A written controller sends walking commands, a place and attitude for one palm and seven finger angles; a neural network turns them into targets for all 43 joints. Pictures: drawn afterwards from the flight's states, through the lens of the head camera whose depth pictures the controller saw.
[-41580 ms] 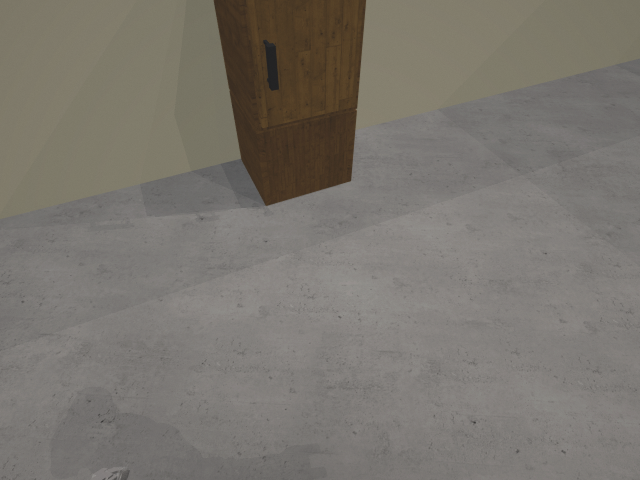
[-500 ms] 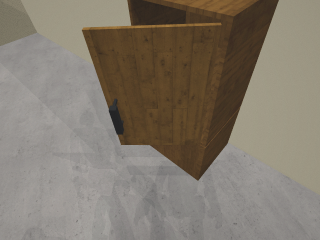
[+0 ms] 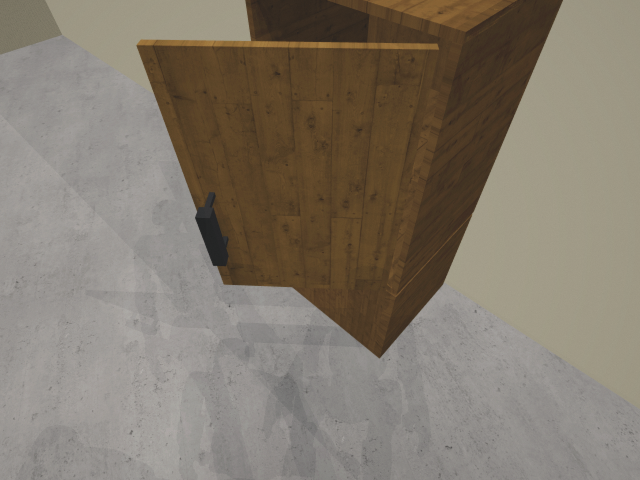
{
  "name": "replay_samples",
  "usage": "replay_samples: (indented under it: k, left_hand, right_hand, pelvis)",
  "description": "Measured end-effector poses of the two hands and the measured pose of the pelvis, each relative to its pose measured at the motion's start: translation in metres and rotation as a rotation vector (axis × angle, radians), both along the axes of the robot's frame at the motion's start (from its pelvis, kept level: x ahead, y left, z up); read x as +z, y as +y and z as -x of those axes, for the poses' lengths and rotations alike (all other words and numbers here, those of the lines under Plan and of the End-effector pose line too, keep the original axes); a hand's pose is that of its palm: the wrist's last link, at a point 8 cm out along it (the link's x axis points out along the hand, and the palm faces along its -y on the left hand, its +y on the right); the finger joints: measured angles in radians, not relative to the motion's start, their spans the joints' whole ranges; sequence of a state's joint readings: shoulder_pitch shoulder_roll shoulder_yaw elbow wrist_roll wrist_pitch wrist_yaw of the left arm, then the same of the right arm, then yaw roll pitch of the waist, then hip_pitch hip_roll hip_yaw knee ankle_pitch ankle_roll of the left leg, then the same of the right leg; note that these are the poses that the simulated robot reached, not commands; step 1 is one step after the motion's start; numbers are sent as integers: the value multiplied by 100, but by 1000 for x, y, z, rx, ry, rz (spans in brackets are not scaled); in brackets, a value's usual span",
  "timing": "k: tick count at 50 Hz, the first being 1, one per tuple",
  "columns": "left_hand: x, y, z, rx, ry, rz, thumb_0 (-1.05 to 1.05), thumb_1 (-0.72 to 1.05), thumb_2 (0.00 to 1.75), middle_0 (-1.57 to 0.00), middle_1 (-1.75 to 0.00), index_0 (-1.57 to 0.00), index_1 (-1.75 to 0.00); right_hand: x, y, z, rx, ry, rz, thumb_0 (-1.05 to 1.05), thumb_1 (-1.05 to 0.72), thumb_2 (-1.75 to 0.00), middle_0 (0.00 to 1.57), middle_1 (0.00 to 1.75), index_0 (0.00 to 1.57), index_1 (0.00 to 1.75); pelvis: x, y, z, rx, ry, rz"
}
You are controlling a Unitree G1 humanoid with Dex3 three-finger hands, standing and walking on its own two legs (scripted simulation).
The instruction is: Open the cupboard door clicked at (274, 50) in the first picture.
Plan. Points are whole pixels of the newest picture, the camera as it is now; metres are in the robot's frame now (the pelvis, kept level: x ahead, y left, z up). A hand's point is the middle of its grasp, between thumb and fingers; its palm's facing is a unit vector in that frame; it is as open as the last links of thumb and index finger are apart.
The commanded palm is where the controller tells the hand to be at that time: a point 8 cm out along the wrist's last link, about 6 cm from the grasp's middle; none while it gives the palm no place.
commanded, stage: come to a stop and stand still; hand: left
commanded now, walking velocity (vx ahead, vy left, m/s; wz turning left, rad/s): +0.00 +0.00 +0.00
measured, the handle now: (215, 229) +0.57 +0.25 -0.10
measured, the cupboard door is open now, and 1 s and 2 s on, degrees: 40 40 40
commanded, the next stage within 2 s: look again from close up in 0.30 s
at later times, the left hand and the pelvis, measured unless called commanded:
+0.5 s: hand out of the picture +0.04 +0.18 -0.17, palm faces +0.02 -0.98 -0.22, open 7.3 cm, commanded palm none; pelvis +0.02 +0.00 +0.00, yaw +0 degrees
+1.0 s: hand out of the picture +0.04 +0.18 -0.17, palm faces +0.09 -0.98 -0.20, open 7.4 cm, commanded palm +0.11 +0.23 -0.08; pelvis +0.01 +0.00 +0.00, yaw +1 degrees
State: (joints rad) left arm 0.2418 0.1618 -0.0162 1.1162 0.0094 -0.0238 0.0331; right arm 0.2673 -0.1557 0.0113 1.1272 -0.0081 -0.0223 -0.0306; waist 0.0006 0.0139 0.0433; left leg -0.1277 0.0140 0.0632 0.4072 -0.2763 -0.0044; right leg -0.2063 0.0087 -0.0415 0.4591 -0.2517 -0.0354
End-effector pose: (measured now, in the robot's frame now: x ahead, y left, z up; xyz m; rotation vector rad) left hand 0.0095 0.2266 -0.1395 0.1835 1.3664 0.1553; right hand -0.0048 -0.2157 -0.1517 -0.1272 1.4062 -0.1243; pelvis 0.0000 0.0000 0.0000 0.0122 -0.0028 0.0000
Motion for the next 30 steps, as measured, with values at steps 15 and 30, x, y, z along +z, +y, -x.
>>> replay_samples:
  k: [15, 30]
  left_hand:
    - [-1, -3, -17, 10, -20, 1, 1, 92, 89, -20, -30, -20, -30]
    - [-1, 0, -22, 16, -31, 5, 1, 91, 89, -20, -30, -20, -30]
  right_hand:
    - [3, -13, -26, 12, -25, 28, 0, -91, -90, 20, 30, 19, 30]
    - [6, -13, -32, 22, -29, 38, 0, -90, -90, 20, 30, 19, 30]
  pelvis:
    - [0, -5, -13, 4, 1, 3]
    - [1, -4, -15, 9, 0, 5]
